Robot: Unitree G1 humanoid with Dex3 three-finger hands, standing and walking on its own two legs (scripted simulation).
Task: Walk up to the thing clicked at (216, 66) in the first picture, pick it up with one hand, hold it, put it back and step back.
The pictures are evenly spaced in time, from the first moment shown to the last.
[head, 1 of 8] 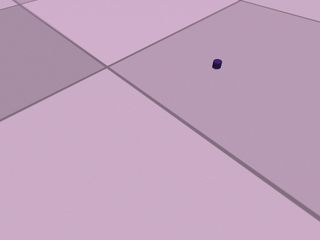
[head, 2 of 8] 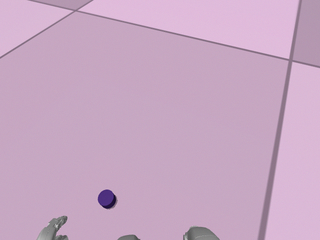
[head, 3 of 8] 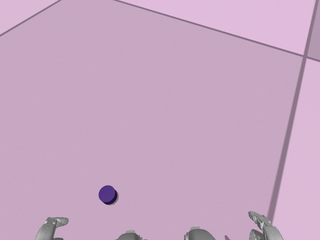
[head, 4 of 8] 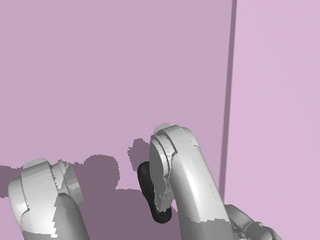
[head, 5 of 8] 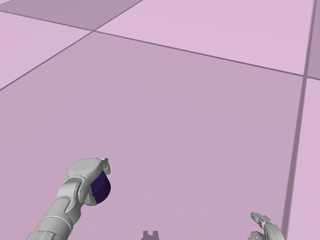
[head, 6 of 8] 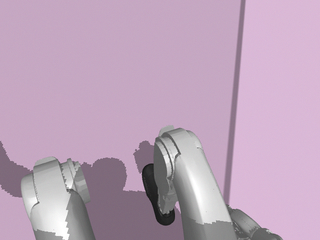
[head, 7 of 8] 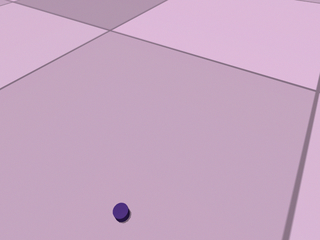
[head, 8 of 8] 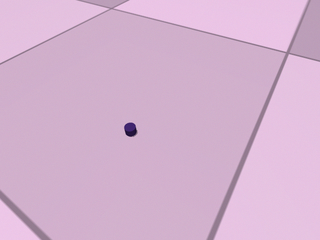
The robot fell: no
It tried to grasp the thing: yes
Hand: left
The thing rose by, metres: 0.66
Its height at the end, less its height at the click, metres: +0.00
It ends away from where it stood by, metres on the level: 0.01
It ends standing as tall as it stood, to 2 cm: yes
